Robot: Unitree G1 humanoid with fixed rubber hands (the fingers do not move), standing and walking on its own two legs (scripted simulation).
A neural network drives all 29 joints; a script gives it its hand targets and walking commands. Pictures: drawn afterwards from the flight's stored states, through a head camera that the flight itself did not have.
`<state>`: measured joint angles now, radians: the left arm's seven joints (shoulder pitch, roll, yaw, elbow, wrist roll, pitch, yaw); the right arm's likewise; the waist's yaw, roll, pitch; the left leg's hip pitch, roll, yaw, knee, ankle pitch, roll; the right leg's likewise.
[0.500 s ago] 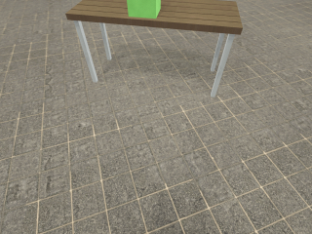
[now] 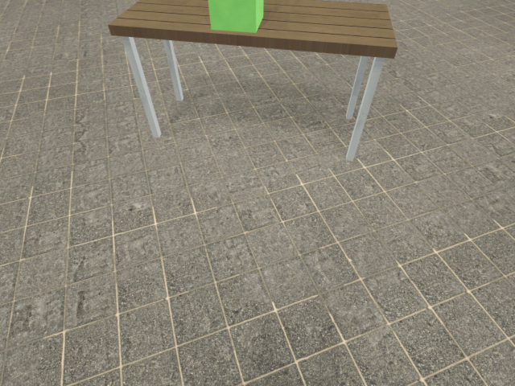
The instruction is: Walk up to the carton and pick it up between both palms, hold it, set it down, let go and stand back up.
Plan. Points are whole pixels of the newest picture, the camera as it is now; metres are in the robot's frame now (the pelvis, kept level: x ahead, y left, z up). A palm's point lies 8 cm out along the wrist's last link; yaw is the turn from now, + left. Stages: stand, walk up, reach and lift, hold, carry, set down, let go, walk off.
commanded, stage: stand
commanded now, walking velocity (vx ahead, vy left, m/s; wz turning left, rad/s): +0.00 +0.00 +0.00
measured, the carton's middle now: out of the picture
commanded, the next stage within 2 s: walk up in 0.76 s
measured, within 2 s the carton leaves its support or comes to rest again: neither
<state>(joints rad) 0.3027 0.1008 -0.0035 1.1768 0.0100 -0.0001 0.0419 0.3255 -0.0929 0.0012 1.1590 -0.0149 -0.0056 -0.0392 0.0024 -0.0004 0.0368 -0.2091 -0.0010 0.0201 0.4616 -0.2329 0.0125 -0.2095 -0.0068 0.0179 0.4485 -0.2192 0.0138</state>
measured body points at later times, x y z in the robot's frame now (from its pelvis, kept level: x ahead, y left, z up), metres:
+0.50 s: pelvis +0.00 +0.00 +0.00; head +0.01 +0.00 +0.45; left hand -0.04 +0.20 -0.16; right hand -0.04 -0.19 -0.16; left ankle +0.01 +0.11 -0.74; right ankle +0.01 -0.13 -0.74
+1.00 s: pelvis +0.01 +0.00 +0.00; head +0.02 +0.00 +0.45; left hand -0.03 +0.20 -0.16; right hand -0.03 -0.20 -0.16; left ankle +0.01 +0.11 -0.74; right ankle +0.01 -0.13 -0.74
